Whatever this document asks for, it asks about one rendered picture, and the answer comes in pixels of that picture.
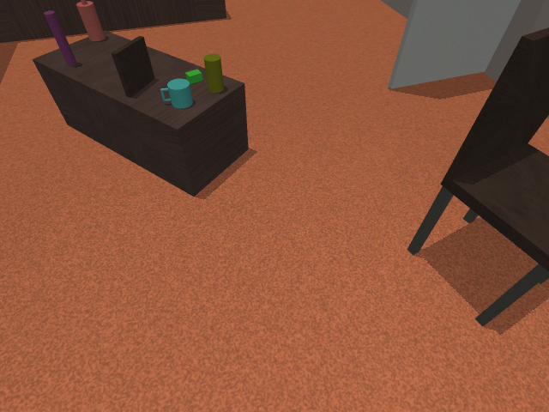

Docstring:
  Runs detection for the chair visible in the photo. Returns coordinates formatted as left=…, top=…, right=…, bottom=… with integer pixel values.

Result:
left=407, top=28, right=549, bottom=327

